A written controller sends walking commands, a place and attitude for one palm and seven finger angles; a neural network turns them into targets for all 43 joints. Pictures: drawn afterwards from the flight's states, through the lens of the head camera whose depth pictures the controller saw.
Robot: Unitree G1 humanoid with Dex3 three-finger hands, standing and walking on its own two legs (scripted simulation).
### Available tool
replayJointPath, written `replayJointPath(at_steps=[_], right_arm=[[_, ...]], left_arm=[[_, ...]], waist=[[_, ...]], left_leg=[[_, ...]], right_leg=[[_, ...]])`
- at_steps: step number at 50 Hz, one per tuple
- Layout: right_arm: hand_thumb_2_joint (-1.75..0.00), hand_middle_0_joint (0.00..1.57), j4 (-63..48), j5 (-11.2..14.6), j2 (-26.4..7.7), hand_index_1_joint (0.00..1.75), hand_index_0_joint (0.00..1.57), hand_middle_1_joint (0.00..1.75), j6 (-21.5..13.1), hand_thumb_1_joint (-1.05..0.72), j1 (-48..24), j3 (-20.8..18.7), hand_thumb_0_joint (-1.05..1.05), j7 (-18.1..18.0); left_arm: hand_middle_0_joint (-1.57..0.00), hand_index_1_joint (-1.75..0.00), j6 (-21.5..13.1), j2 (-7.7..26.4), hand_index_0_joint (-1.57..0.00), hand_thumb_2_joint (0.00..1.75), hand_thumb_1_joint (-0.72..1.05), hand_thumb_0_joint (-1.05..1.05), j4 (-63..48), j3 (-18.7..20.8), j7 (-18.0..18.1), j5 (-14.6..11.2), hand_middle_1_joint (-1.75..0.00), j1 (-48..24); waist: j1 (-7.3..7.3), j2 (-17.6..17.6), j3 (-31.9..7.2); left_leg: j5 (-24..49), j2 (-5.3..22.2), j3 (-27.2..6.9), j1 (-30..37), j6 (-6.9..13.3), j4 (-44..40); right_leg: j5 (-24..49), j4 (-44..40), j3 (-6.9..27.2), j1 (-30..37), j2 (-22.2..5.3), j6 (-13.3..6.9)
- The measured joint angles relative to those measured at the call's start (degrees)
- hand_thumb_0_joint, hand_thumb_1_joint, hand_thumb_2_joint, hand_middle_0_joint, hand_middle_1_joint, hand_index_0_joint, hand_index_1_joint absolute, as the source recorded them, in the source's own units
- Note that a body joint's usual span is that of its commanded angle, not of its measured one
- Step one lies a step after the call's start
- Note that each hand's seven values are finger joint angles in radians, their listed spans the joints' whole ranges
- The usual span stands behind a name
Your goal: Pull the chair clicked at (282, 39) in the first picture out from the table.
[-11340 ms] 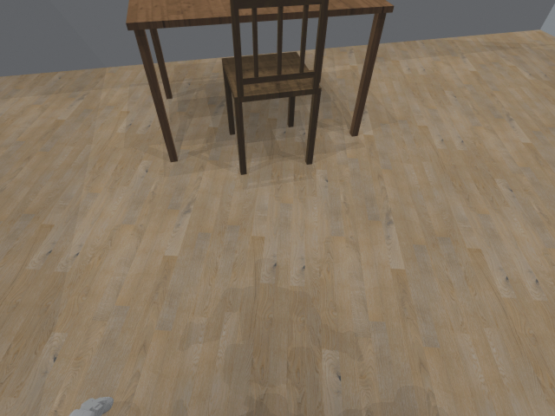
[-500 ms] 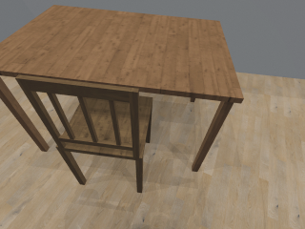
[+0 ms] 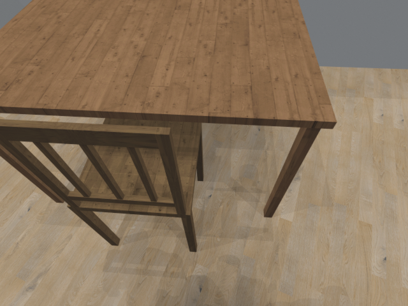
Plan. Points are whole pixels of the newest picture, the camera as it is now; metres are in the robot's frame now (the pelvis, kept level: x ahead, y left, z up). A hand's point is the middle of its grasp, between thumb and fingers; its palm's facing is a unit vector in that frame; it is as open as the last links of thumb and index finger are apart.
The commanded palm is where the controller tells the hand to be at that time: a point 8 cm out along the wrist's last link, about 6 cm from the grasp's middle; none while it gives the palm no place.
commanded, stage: come to a stop and stand still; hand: left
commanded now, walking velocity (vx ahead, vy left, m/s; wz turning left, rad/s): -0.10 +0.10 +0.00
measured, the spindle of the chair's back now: (105, 174) +0.42 +0.28 -0.08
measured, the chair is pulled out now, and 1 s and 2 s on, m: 0.00 0.00 0.00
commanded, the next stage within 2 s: look again from close up in 0.66 s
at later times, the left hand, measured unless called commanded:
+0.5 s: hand out of the picture -0.02 +0.18 -0.17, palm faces +0.09 -0.98 -0.19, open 7.3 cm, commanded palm none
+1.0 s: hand out of the picture +0.00 +0.19 -0.17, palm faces +0.02 -0.97 -0.24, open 7.4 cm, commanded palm none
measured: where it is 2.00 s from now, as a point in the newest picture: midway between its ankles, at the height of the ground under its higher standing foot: outside the picture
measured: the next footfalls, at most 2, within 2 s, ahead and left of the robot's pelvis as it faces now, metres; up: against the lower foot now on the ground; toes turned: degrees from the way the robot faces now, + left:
left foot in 0.36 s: +0.01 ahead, +0.11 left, +0.00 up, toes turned +3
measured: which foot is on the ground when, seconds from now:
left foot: down 0.00-0.02, up 0.04-0.34, down 0.36-1.00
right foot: down 0.00-1.00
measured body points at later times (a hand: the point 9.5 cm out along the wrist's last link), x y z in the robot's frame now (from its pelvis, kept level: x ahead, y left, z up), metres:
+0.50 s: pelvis -0.03 +0.00 +0.00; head -0.03 +0.01 +0.45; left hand -0.03 +0.24 -0.16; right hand +0.02 -0.23 -0.14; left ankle -0.03 +0.11 -0.73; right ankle +0.01 -0.10 -0.73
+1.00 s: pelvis -0.01 +0.00 +0.00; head -0.02 +0.00 +0.45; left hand +0.00 +0.24 -0.15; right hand -0.01 -0.23 -0.16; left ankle -0.03 +0.11 -0.73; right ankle +0.01 -0.10 -0.73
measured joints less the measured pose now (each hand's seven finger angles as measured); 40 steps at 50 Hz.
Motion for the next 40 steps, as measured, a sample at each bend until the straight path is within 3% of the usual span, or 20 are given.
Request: replayJointPath(at_steps=[5, 9, 15, 19, 24, 27, 33, 40], right_arm=[[-0.9, 0.2, -0.8, 0.9, -3.1, 0.3, 0.2, 0.3, 1.8, -0.91, -3.2, -1.4, 0.0, 0.2], [-0.9, 0.19, -2.0, 0.8, -4.5, 0.3, 0.2, 0.3, 2.7, -0.91, -6.1, -1.9, 0.0, 0.7], [-0.9, 0.19, -4.4, 0.5, -5.4, 0.3, 0.2, 0.3, 2.6, -0.91, -8.6, -1.7, 0.0, 1.6], [-0.9, 0.19, -5.1, 0.5, -5.0, 0.3, 0.2, 0.3, 1.3, -0.91, -7.9, -1.2, 0.0, 1.7], [-0.9, 0.19, -4.2, 0.0, -3.9, 0.3, 0.2, 0.3, 1.6, -0.93, -5.2, -0.1, 0.0, 1.2], [-0.9, 0.2, -3.5, 0.0, -4.3, 0.3, 0.2, 0.3, 1.8, -0.94, -4.4, 0.2, 0.0, 1.2], [-0.9, 0.2, -2.2, 0.1, -4.7, 0.3, 0.2, 0.3, 1.8, -0.94, -2.4, 0.7, 0.0, 1.6], [-0.9, 0.2, -1.4, -0.3, -3.0, 0.3, 0.2, 0.3, 1.5, -0.92, -0.1, 1.1, 0.0, 2.2]], left_arm=[[-0.2, -0.3, -1.6, -1.1, -0.19, 0.9, 0.92, 0.0, -1.0, -0.9, 0.5, 0.3, -0.3, -0.9], [-0.2, -0.3, -1.2, -1.3, -0.2, 0.9, 0.93, 0.0, -1.7, -0.8, 0.9, 0.2, -0.3, -0.3], [-0.2, -0.3, -0.3, 0.1, -0.2, 0.9, 0.94, 0.0, -1.8, -0.7, 0.0, 0.7, -0.3, 1.8], [-0.2, -0.3, 0.7, 0.9, -0.2, 0.9, 0.92, 0.0, -0.8, -0.5, -0.3, 0.1, -0.3, 3.9], [-0.2, -0.3, 1.7, 1.0, -0.19, 0.9, 0.92, 0.0, 1.0, -0.8, -0.4, 0.2, -0.3, 5.9], [-0.2, -0.3, 1.2, 0.3, -0.19, 0.9, 0.92, 0.0, 1.9, -1.4, -0.8, 0.3, -0.3, 7.1], [-0.2, -0.3, 0.5, -1.4, -0.19, 0.9, 0.91, 0.0, 4.2, -2.3, -1.0, 0.2, -0.3, 9.9], [-0.2, -0.3, -0.4, -1.6, -0.19, 0.9, 0.91, 0.01, 4.8, -3.7, -0.9, -0.3, -0.3, 11.1]], waist=[[0.18, 0.9, 0.2], [1.29, -0.5, -0.3], [2.66, -2.4, -1.4], [2.79, -2.9, -2.3], [3.68, -3.4, -3.4], [3.92, -2.8, -3.2], [3.36, -0.8, -3.8], [1.9, -1.2, -3.4]], left_leg=[[-10.1, 0.5, -2.6, -8.3, -1.6, 18.9], [-8.5, 1.1, -3.6, -12.3, -2.7, 24.1], [-3.6, 1.4, -2.8, -11.1, -3.5, 15.3], [4.3, 1.1, -2.0, -5.7, -2.0, 2.8], [5.6, 0.5, -1.4, -4.3, -0.2, 0.9], [6.4, 0.0, -1.2, -3.8, -0.1, -0.3], [7.7, 0.2, -1.3, -3.4, -0.1, -2.6], [7.6, 0.3, -1.3, -3.8, -0.4, -2.7]], right_leg=[[-3.7, 1.7, -1.3, 0.4, 0.5, -2.0], [-2.3, -0.1, -1.3, 1.0, 0.6, -2.5], [-0.7, -1.0, -1.0, 0.4, 0.6, -2.3], [-1.4, 1.5, -1.1, -0.7, 0.6, -1.3], [-2.2, -0.5, -0.6, 1.0, 0.1, -0.1], [1.9, -2.6, -0.4, 1.7, -0.3, 0.0], [2.8, -5.5, -0.5, 2.4, 0.0, 0.0], [2.3, -4.8, -0.5, 1.5, 0.2, -0.5]])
